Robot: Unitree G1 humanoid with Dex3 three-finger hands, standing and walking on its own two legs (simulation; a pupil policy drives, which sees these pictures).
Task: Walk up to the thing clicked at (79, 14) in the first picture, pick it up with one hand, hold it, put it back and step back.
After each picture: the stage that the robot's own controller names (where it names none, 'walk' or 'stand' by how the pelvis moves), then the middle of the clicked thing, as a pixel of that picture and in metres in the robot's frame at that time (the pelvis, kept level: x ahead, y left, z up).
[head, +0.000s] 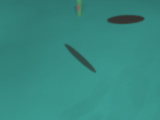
stand; (79, 7) +2.15 +0.08 -0.66
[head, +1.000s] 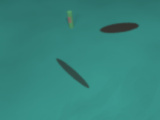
walk; (70, 19) +2.00 +0.29 -0.63
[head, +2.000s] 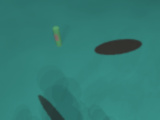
walk; (57, 36) +1.40 +0.39 -0.65
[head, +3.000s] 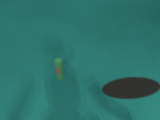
walk; (59, 69) +0.96 +0.27 -0.64
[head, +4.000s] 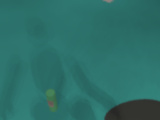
walk; (52, 101) +0.63 +0.23 -0.63
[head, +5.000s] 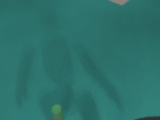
stand; (58, 116) +0.50 +0.20 -0.65
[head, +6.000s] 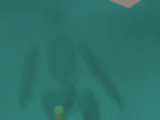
stand; (60, 116) +0.50 +0.18 -0.66
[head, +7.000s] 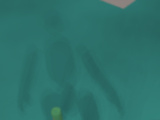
stand; (57, 118) +0.50 +0.21 -0.66
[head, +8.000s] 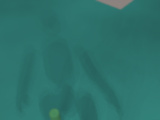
stand; out of the picture +0.49 +0.22 -0.66
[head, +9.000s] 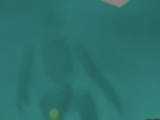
go down; out of the picture +0.48 +0.22 -0.66
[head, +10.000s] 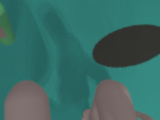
go down; (1, 26) +0.55 +0.30 -0.25
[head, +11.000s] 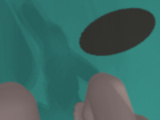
close in; out of the picture +0.52 +0.34 -0.22
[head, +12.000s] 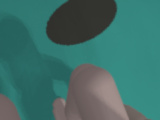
close in; out of the picture +0.50 +0.38 -0.16
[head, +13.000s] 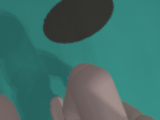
lift; out of the picture +0.48 +0.36 -0.16
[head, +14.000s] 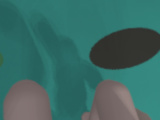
lift; out of the picture +0.37 +0.30 -0.07
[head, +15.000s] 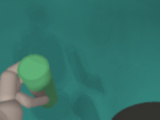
hold; (42, 86) +0.32 +0.14 +0.07
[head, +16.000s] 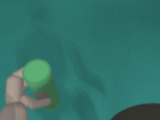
hold; (45, 89) +0.32 +0.14 +0.03
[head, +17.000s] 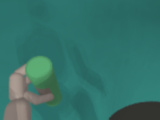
crouch; (47, 85) +0.34 +0.13 +0.02
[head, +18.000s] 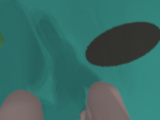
crouch; out of the picture +0.49 +0.26 -0.05
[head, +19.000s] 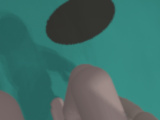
lower; out of the picture +0.45 +0.34 -0.17
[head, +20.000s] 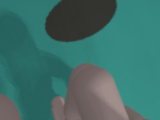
lower; out of the picture +0.45 +0.34 -0.17
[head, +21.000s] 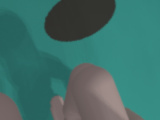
lower; out of the picture +0.46 +0.34 -0.17
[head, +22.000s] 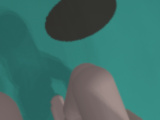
lower; out of the picture +0.46 +0.34 -0.17
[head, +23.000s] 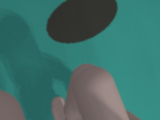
loosen; out of the picture +0.46 +0.32 -0.18
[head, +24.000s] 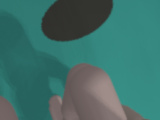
rise; out of the picture +0.46 +0.32 -0.18
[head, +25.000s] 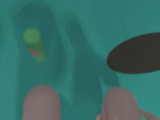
walk; (36, 47) +0.51 +0.24 -0.29
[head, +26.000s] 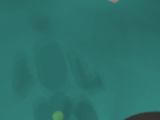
stand; out of the picture +0.45 +0.16 -0.59
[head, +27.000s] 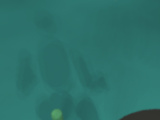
stand; out of the picture +0.45 +0.18 -0.60
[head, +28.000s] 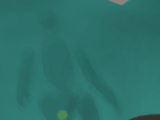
stand; out of the picture +0.46 +0.16 -0.63
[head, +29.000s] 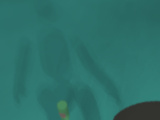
walk; (63, 111) +0.48 +0.16 -0.65
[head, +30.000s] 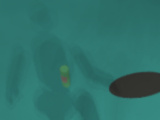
walk; (65, 77) +0.72 +0.17 -0.63
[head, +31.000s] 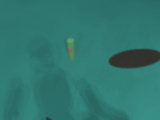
stand; (71, 49) +1.08 +0.16 -0.63
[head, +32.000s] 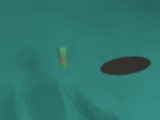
stand; (63, 58) +1.09 +0.21 -0.65
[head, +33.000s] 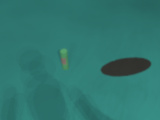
stand; (64, 59) +1.09 +0.20 -0.66
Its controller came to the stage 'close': yes
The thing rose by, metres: 0.67
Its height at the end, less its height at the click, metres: +0.00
